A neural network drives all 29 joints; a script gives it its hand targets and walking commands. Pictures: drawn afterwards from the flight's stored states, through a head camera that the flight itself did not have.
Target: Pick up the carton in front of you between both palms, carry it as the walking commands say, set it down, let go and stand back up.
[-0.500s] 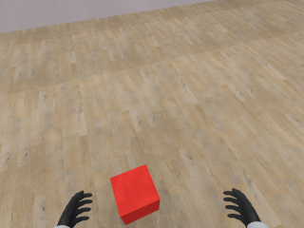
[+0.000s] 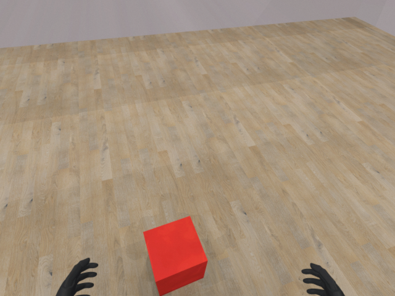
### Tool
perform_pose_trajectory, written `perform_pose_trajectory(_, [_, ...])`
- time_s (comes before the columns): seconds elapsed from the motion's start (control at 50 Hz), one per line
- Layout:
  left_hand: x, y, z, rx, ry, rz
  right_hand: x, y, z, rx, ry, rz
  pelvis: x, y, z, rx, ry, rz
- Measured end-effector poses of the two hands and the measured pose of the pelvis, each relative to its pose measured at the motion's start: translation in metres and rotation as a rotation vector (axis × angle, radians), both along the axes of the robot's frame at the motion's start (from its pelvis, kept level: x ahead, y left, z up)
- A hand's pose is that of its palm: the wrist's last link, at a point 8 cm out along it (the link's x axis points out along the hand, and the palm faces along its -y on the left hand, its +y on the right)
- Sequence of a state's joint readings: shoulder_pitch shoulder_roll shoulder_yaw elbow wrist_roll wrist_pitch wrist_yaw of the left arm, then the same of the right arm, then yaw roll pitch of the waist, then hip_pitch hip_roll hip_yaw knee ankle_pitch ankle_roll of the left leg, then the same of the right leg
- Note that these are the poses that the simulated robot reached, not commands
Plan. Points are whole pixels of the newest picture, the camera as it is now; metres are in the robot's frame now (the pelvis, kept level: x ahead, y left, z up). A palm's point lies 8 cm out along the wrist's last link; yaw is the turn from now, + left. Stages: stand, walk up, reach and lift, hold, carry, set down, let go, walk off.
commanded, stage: stand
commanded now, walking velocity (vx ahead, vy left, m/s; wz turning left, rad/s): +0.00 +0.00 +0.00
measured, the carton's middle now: (174, 256) +0.41 +0.08 -0.64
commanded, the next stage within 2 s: none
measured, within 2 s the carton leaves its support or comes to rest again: neither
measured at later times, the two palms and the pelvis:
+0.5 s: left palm (54, 295) +0.16 +0.30 -0.10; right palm (338, 294) +0.15 -0.27 -0.07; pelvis +0.03 +0.02 +0.00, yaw -1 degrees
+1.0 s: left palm out of the picture +0.10 +0.31 -0.10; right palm out of the picture +0.10 -0.29 -0.08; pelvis +0.01 +0.01 +0.01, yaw -1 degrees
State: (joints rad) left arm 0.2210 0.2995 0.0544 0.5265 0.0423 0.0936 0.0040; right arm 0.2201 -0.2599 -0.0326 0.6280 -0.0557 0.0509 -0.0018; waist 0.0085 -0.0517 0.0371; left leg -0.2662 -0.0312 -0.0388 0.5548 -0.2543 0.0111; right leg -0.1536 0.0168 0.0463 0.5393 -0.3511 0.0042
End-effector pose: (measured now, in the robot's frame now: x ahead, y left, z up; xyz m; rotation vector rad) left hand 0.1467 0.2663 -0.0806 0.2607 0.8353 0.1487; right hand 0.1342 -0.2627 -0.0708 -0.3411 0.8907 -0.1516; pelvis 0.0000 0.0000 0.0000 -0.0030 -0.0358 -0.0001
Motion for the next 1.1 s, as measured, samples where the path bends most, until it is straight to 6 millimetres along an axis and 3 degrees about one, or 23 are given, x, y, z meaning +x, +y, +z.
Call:
perform_pose_trajectory(0.14, [-0.008, 0.022, -0.018, 0.027, 0.082, -0.013, -0.009, -0.026, 0.006, -0.077, 0.039, -0.062, 0.012, 0.008, 0.0, -0.006, 0.028, -0.014])
perform_pose_trajectory(0.36, [0.012, 0.032, -0.022, 0.038, 0.117, -0.015, 0.019, -0.014, 0.003, -0.065, 0.038, -0.065, 0.032, 0.016, 0.002, -0.006, 0.032, -0.021])
perform_pose_trajectory(0.54, [0.014, 0.037, -0.022, 0.054, 0.143, -0.015, 0.016, -0.013, -0.002, -0.059, 0.074, -0.081, 0.034, 0.019, 0.004, -0.004, 0.026, -0.022])
perform_pose_trajectory(1.1, [-0.052, 0.044, -0.023, 0.077, 0.274, 0.024, -0.036, -0.033, -0.011, -0.06, 0.198, -0.109, 0.009, 0.012, 0.012, -0.003, -0.005, -0.007])
